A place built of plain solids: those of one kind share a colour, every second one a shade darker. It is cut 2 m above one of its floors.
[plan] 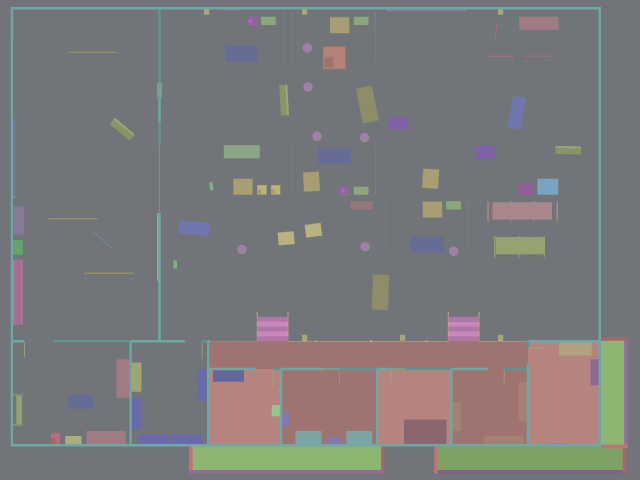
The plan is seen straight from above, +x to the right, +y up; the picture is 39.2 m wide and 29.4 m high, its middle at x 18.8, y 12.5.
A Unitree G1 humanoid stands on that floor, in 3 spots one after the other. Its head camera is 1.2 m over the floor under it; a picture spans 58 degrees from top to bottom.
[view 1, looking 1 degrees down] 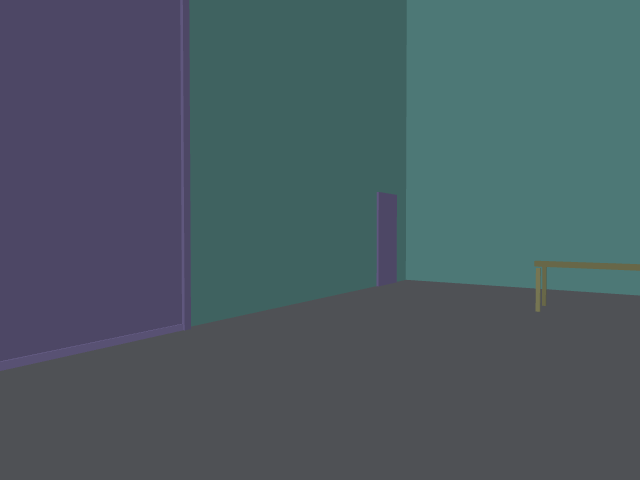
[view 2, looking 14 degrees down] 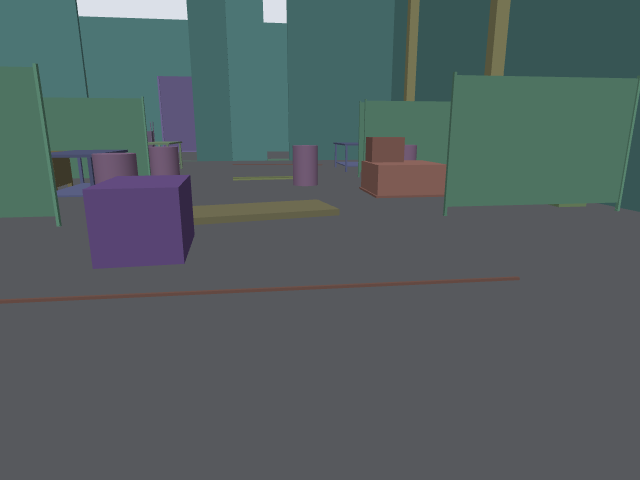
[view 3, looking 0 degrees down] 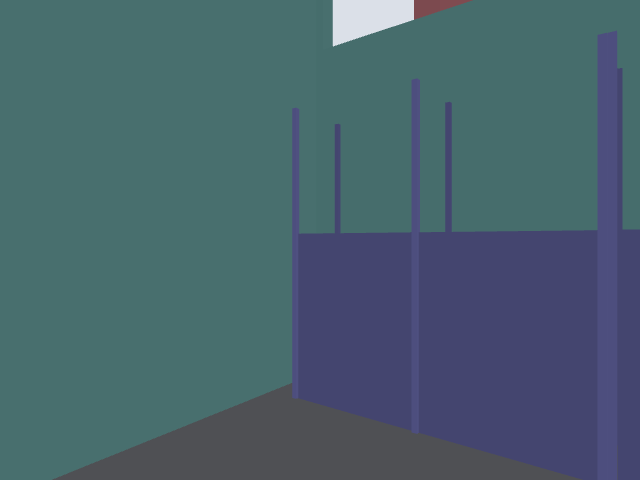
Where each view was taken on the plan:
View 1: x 4.50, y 16.40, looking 125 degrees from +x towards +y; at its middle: wall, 7.85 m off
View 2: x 28.20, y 20.80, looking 172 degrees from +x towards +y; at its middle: ground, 4.96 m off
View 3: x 9.50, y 3.10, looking -53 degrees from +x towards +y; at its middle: shelving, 3.16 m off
